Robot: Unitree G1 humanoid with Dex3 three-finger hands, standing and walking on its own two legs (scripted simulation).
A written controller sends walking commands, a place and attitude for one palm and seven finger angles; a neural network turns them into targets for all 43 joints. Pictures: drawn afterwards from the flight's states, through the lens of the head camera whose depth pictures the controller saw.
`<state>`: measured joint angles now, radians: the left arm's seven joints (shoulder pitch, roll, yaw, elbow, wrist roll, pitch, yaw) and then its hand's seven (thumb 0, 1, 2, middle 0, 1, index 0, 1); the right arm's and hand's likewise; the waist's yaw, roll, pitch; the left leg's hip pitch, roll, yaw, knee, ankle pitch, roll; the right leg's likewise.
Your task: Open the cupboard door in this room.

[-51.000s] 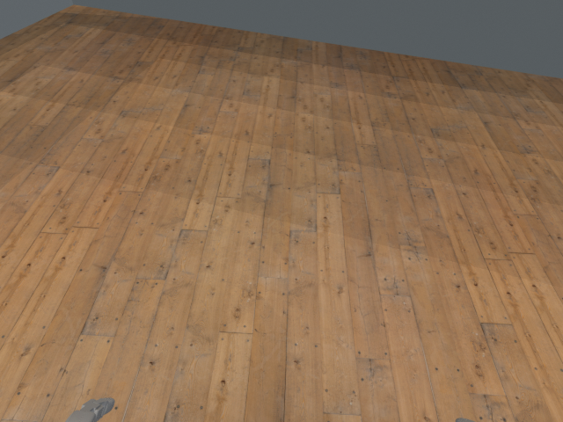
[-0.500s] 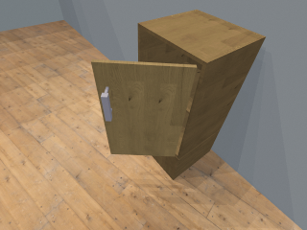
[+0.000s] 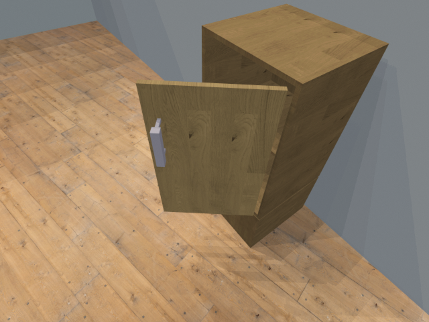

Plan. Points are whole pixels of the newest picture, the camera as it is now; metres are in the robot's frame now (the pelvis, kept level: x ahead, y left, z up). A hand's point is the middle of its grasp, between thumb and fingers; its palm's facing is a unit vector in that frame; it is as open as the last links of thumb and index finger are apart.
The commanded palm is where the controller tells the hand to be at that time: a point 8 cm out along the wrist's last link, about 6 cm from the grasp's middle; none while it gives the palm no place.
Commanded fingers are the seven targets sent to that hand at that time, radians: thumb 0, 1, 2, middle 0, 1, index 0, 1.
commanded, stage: come to a stop and stand still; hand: left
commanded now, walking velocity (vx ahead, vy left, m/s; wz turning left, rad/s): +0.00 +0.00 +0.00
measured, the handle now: (159, 142) +0.57 +0.19 -0.04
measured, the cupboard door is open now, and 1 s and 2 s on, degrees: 51 51 51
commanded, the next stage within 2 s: look again from close up in 0.02 s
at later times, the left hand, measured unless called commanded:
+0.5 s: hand out of the picture +0.06 +0.18 -0.18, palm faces +0.02 -0.98 -0.21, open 7.3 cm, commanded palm none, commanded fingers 0.00 0.90 0.90 -0.20 -0.30 -0.20 -0.30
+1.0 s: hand (126, 253) +0.24 +0.18 -0.01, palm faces +0.18 -0.98 -0.07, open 7.7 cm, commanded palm +0.15 +0.23 -0.07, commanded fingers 0.00 0.57 0.76 -0.22 -0.51 -0.22 -0.51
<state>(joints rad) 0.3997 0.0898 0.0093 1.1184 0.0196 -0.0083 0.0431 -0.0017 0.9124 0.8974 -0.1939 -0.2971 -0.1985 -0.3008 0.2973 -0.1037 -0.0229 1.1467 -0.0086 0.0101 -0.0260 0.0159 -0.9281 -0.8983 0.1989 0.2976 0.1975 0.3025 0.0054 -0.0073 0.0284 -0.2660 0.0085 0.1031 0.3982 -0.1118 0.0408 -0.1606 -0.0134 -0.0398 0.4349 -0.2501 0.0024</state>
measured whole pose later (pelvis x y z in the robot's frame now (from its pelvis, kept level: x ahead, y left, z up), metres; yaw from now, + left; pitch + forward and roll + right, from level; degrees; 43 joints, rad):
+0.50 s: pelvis +0.03 +0.01 -0.01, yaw +0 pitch -1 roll +0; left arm 0.29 0.16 0.00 1.03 0.02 -0.03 0.04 0.00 0.91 0.90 -0.19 -0.30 -0.20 -0.30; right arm 0.30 -0.16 0.00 1.07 -0.01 -0.01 -0.01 0.02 -0.94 -0.90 0.20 0.30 0.20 0.30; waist -0.01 0.00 0.00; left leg -0.30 0.00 0.10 0.52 -0.22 0.05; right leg -0.17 -0.03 -0.04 0.52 -0.34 0.01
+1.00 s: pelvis +0.01 -0.01 -0.03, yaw +2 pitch +7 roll +0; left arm 0.33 0.19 0.13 0.17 -0.19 -0.35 -0.05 0.01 0.80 0.84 -0.20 -0.38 -0.20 -0.38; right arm 0.19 -0.23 -0.02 0.72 0.01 -0.24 -0.03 0.01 -0.91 -0.90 0.20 0.30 0.20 0.30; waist -0.03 0.01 -0.10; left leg -0.59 0.01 0.06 0.76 -0.28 0.03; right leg -0.47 -0.03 -0.06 0.79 -0.44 -0.01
